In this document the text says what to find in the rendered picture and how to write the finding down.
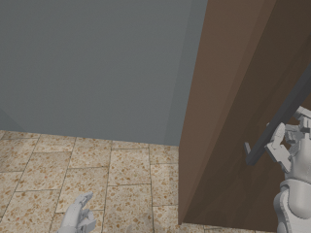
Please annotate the wardrobe door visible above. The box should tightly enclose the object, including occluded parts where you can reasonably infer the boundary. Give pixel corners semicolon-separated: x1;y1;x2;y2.
183;0;311;233

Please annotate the robot left hand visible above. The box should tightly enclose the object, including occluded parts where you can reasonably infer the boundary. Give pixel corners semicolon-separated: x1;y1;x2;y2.
60;191;96;233

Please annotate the robot right hand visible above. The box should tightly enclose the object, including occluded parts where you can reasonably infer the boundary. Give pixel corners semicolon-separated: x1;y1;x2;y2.
264;106;311;184

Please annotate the handle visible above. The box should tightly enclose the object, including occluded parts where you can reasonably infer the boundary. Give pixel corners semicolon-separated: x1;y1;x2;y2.
243;32;311;166

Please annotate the robot right forearm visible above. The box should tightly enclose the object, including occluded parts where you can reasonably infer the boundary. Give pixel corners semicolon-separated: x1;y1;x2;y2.
273;179;311;233

